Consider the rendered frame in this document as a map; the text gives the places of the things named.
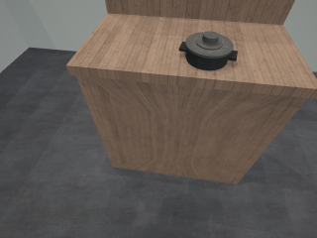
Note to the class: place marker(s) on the lid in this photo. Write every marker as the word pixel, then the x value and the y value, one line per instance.
pixel 222 48

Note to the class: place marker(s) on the knob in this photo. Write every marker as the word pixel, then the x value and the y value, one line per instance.
pixel 210 37

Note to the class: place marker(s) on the table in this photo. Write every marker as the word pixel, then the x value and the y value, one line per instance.
pixel 157 113

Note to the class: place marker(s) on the pot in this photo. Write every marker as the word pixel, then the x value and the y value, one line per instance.
pixel 207 63

